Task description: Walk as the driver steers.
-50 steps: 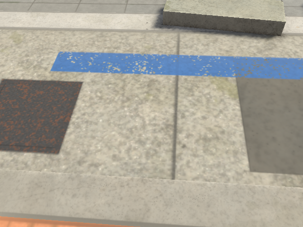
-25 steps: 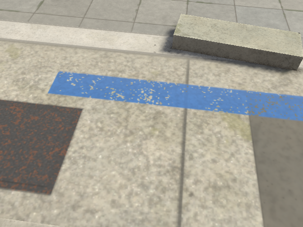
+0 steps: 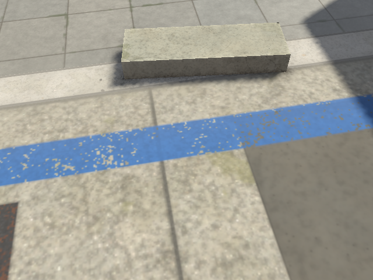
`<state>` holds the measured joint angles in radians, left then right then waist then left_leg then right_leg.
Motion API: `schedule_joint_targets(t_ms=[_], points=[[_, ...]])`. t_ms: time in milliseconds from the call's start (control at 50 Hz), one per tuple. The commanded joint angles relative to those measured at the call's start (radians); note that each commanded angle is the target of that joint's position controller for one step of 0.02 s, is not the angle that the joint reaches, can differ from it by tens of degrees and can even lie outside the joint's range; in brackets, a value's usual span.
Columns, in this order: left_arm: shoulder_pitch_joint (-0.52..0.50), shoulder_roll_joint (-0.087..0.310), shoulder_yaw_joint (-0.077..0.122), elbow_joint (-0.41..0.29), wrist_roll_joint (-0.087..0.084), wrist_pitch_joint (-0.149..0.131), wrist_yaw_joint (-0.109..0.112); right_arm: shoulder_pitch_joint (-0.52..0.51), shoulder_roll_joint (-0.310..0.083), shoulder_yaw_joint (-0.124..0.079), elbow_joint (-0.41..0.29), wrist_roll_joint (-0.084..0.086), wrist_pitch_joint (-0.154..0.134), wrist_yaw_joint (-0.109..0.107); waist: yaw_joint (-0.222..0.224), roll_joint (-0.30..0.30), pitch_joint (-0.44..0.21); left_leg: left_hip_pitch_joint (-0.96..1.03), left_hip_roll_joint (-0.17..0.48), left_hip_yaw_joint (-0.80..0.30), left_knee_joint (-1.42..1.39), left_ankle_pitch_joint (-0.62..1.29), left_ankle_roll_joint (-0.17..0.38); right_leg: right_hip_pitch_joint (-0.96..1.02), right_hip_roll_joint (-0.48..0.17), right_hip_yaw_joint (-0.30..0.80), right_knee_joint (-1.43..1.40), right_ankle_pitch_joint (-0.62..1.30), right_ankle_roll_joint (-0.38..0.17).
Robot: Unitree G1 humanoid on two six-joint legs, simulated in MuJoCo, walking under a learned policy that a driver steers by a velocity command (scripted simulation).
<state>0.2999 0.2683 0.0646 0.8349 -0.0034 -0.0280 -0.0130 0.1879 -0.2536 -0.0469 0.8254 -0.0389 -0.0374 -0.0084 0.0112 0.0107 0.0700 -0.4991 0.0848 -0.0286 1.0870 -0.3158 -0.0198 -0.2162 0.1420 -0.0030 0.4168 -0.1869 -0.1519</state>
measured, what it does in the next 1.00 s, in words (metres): goes down, turning left: left foot 0.15 m lower, then right foot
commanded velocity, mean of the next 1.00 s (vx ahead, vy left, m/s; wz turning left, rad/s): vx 0.50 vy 0.00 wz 0.25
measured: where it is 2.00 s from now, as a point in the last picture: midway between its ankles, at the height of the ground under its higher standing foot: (166, 230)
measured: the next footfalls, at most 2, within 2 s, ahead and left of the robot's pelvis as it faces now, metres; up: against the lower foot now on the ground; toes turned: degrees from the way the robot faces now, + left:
left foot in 0.52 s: +0.49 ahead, +0.14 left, -0.15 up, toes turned +9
right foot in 0.96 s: +0.77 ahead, +0.04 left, -0.15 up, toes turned +19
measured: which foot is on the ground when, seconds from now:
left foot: up 0.00-0.50, down 0.52-0.96, up 0.98-1.00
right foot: down 0.00-0.52, up 0.54-0.94, down 0.96-1.00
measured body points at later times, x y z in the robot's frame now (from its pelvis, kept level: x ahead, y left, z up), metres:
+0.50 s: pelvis +0.32 +0.06 -0.11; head +0.35 +0.07 +0.34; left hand +0.18 +0.30 -0.23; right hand +0.54 -0.15 -0.21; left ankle +0.47 +0.14 -0.83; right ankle +0.03 -0.03 -0.72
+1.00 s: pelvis +0.62 +0.09 -0.16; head +0.65 +0.08 +0.29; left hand +0.73 +0.38 -0.25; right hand +0.68 -0.17 -0.31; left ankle +0.45 +0.14 -0.85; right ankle +0.73 +0.03 -0.89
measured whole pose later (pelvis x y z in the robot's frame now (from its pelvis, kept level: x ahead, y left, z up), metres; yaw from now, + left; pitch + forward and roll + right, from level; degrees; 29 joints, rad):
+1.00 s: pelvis +0.62 +0.09 -0.16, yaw +19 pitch +0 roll +1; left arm 0.05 0.23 0.01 0.79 0.04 -0.09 -0.01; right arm 0.40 -0.27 -0.06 0.97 -0.01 -0.06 0.00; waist -0.05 0.02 0.03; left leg -0.14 -0.14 -0.11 0.81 -0.47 0.10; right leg -0.40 0.02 -0.02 0.57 -0.18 -0.06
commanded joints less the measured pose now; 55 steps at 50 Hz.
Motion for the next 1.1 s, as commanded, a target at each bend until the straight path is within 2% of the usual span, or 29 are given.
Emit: schedule_joint_targets(t_ms=[20,80,140,180,260,360,420,460,500,520,540,560,580,600,620,640,660,680,740,780,860,900,940,960,980,1000,1020,1060,1100], points=[[0.060,0.124,0.024,-0.032,0.002,-0.024,0.006,0.079,-0.052,-0.013,-0.019,-0.016,0.037,0.016,-0.021,-0.020,-0.073,-0.032,0.003,0.037,-0.086,0.081,-0.020,0.065,-0.263,0.239,-0.195,0.438,-0.132],[0.129,0.139,0.025,-0.015,0.019,-0.024,0.006,0.062,-0.087,-0.026,-0.011,-0.002,0.040,0.035,0.009,-0.049,-0.066,-0.131,0.027,0.021,-0.094,0.253,0.011,0.133,-0.266,0.235,-0.198,0.383,-0.101],[0.203,0.137,0.022,0.031,0.008,-0.054,0.018,-0.080,-0.127,-0.052,-0.051,0.012,0.024,0.036,0.044,-0.067,0.013,-0.350,0.041,-0.043,-0.220,0.339,0.026,0.279,-0.290,0.275,-0.226,0.180,-0.079],[0.185,0.126,0.015,0.047,0.013,-0.069,0.024,-0.127,-0.096,-0.045,-0.057,0.004,0.019,0.047,0.047,-0.064,0.043,-0.295,0.010,-0.027,-0.338,0.483,0.029,0.208,-0.263,0.216,-0.225,0.094,-0.066],[0.205,0.126,0.006,0.074,0.032,-0.084,0.044,-0.151,-0.094,-0.048,-0.049,0.008,0.005,0.053,0.057,-0.050,0.039,-0.267,-0.068,-0.078,-0.399,0.581,0.064,0.208,-0.271,0.158,-0.105,0.149,-0.045],[0.290,0.109,-0.011,0.124,0.060,-0.103,0.063,-0.268,-0.065,-0.031,-0.098,-0.002,-0.019,0.063,0.112,-0.025,0.088,-0.335,-0.076,-0.023,-0.489,0.674,0.108,0.292,-0.284,0.113,0.057,0.189,-0.026],[0.311,0.077,-0.030,0.155,0.050,-0.096,0.064,-0.298,-0.024,-0.005,-0.111,0.007,-0.025,0.067,0.132,0.006,0.115,-0.197,-0.080,0.060,-0.677,0.758,0.123,0.263,-0.255,0.048,0.143,0.284,0.017],[0.298,0.074,-0.043,0.167,0.040,-0.086,0.064,-0.150,-0.029,-0.002,-0.050,-0.004,-0.021,0.067,0.081,0.012,0.044,0.054,-0.104,0.108,-0.737,0.803,0.132,0.230,-0.232,0.016,0.334,0.456,0.043],[0.265,0.089,-0.041,0.178,0.042,-0.064,0.073,0.180,-0.100,-0.030,0.079,-0.010,-0.015,0.052,-0.068,-0.011,-0.069,0.341,-0.104,0.102,-0.760,0.723,0.171,0.179,-0.233,0.017,0.740,0.616,0.049],[0.162,0.122,-0.022,0.161,0.021,-0.061,0.063,0.361,-0.132,-0.051,0.129,-0.017,-0.013,0.045,-0.209,0.104,-0.132,0.606,-0.046,0.049,-0.836,0.837,0.239,-0.007,-0.117,-0.080,1.171,0.271,0.090],[0.246,0.053,-0.033,0.123,0.007,-0.065,0.057,0.400,-0.222,-0.067,0.152,-0.018,-0.015,0.045,-0.105,0.234,-0.243,1.056,0.171,-0.123,-0.391,1.408,0.319,-0.497,-0.070,-0.073,1.541,-0.627,0.125],[0.228,0.106,-0.033,0.071,-0.030,-0.070,0.066,0.436,-0.225,-0.071,0.119,0.018,-0.019,0.046,-0.161,0.107,-0.462,1.278,0.325,-0.385,-0.364,1.479,0.467,-0.684,-0.106,0.055,1.555,-0.538,0.147],[0.158,0.127,-0.037,0.044,-0.012,-0.067,0.066,0.375,-0.201,-0.072,0.093,0.029,-0.008,0.027,-0.166,-0.040,-0.459,1.210,0.318,-0.436,-0.498,1.127,0.487,-0.762,-0.159,0.045,1.476,-0.450,0.150],[0.100,0.107,-0.051,0.016,0.027,-0.068,0.049,0.299,-0.199,-0.071,0.079,0.018,0.001,0.001,-0.126,-0.035,-0.346,1.024,0.301,-0.496,-0.652,0.563,0.488,-0.829,-0.199,0.057,1.355,-0.334,0.133],[0.043,0.109,-0.047,0.015,0.059,-0.062,0.039,0.237,-0.169,-0.062,0.069,0.018,0.002,-0.008,-0.094,-0.082,-0.251,0.792,0.276,-0.547,-0.747,0.352,0.469,-0.771,-0.212,0.038,1.309,-0.311,0.137],[0.027,0.132,-0.034,0.002,0.079,-0.060,0.027,0.193,-0.140,-0.041,0.066,0.029,-0.016,-0.007,-0.034,-0.132,-0.137,0.566,0.246,-0.499,-0.784,0.431,0.426,-0.675,-0.242,0.070,1.125,-0.199,0.144],[-0.022,0.098,-0.038,-0.022,0.066,-0.040,0.019,0.137,-0.140,-0.037,0.071,0.036,-0.027,-0.005,0.033,-0.125,-0.021,0.268,0.164,-0.406,-0.852,0.534,0.387,-0.511,-0.262,0.064,0.871,-0.175,0.178],[-0.041,0.069,-0.045,-0.036,0.067,-0.029,0.014,0.116,-0.154,-0.039,0.068,0.033,-0.035,0.003,0.044,-0.094,0.004,0.127,0.089,-0.322,-0.869,0.616,0.362,-0.365,-0.254,0.039,0.710,-0.130,0.195],[-0.049,0.011,-0.061,-0.039,0.040,-0.037,0.004,0.094,-0.142,-0.039,0.062,0.036,-0.045,0.017,0.045,0.040,-0.090,0.097,-0.017,-0.183,-0.828,0.808,0.293,-0.163,-0.214,0.001,0.441,0.112,0.179],[-0.122,0.017,-0.058,-0.044,0.031,-0.043,0.006,0.152,-0.116,-0.036,0.078,0.059,-0.042,0.022,-0.005,0.049,-0.109,0.200,-0.027,-0.182,-0.814,0.744,0.245,-0.163,-0.197,-0.004,0.333,0.240,0.164],[-0.301,0.038,-0.050,-0.097,0.036,-0.041,-0.001,0.264,-0.113,-0.032,0.116,0.034,-0.018,0.014,-0.077,0.031,-0.031,0.378,0.031,-0.271,-0.794,0.581,0.224,-0.257,-0.182,0.001,0.214,0.176,0.137],[-0.275,0.053,-0.041,-0.092,0.037,-0.049,-0.003,0.269,-0.137,-0.036,0.119,0.020,-0.016,0.006,-0.056,0.027,-0.018,0.423,0.056,-0.294,-0.746,0.589,0.214,-0.198,-0.159,0.000,0.140,0.074,0.114],[-0.072,0.095,-0.018,-0.029,0.045,-0.069,0.006,0.250,-0.139,-0.033,0.117,0.019,-0.027,0.005,0.047,-0.015,-0.099,0.372,-0.009,-0.235,-0.510,0.666,0.181,0.079,-0.153,0.030,0.045,0.027,0.068],[0.100,0.174,0.001,-0.008,0.058,-0.078,0.020,0.234,-0.108,-0.022,0.079,0.022,-0.042,0.007,0.118,-0.115,-0.233,0.245,-0.072,-0.160,-0.244,0.473,0.156,0.307,-0.353,0.261,0.020,-0.024,0.002],[0.163,0.257,0.029,0.023,0.052,-0.060,0.023,0.377,-0.044,-0.014,0.093,0.053,-0.040,0.007,0.076,-0.315,-0.330,-0.013,-0.243,-0.036,0.065,-0.175,0.111,0.497,-0.574,0.662,-0.066,0.054,-0.170],[0.106,0.173,0.018,0.025,0.020,-0.045,0.018,0.298,-0.135,-0.027,0.098,0.014,-0.030,-0.001,0.060,-0.131,-0.207,-0.138,-0.185,-0.061,0.139,-0.240,0.108,0.404,-0.546,0.685,-0.082,0.076,-0.171],[0.027,0.116,0.003,0.013,0.013,-0.047,0.012,0.212,-0.112,-0.025,0.081,0.006,-0.029,0.003,0.039,-0.053,-0.090,-0.148,-0.147,-0.070,0.140,-0.164,0.095,0.290,-0.499,0.534,-0.071,0.240,-0.155],[-0.028,0.057,-0.014,0.023,0.013,-0.054,0.007,0.158,-0.075,-0.018,0.068,-0.003,-0.021,0.008,-0.005,-0.048,-0.050,-0.083,-0.086,-0.031,0.043,-0.104,0.060,0.160,-0.409,0.345,-0.082,0.606,-0.109],[-0.021,0.055,-0.016,0.049,0.012,-0.057,0.007,0.167,-0.053,-0.010,0.071,-0.007,-0.004,0.013,-0.033,-0.101,-0.091,0.010,-0.085,-0.001,-0.027,-0.065,0.027,0.108,-0.344,0.255,-0.083,0.803,-0.084]])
